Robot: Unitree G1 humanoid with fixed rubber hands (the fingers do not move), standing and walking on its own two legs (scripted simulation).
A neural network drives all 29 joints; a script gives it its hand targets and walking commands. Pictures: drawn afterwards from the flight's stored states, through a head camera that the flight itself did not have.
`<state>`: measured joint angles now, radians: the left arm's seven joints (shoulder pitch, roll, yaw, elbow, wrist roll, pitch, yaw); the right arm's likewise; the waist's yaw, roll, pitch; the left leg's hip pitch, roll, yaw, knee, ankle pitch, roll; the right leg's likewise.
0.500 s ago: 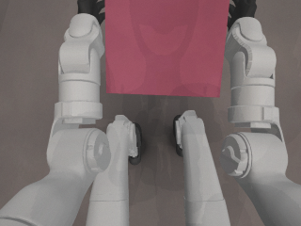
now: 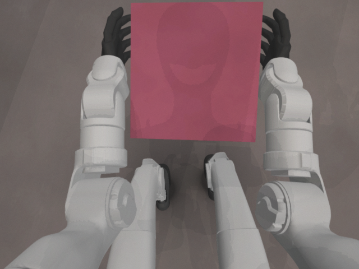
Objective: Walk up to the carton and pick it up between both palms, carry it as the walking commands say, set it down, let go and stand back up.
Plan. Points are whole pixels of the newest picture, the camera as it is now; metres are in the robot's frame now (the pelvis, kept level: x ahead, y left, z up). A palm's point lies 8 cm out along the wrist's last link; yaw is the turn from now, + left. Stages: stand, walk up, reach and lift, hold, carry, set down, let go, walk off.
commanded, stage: reach and lift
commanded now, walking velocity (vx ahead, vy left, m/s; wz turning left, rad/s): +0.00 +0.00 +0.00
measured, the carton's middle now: (194, 84) +0.46 -0.02 -0.09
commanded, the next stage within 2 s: none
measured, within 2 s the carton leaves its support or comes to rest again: neither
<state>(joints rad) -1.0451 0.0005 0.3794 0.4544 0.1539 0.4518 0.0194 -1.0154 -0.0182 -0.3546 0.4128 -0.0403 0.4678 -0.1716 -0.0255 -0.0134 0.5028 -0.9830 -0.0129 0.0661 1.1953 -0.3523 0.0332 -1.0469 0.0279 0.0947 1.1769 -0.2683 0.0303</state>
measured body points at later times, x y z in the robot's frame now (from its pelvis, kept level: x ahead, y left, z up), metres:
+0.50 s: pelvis +0.07 +0.00 +0.07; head +0.14 -0.02 +0.51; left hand +0.48 +0.12 +0.09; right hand +0.46 -0.17 +0.09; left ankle +0.13 +0.11 -0.62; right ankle +0.17 -0.12 -0.62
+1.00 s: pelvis +0.12 +0.00 +0.11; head +0.10 -0.01 +0.56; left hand +0.46 +0.12 +0.15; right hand +0.44 -0.17 +0.15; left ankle +0.14 +0.11 -0.62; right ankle +0.17 -0.12 -0.62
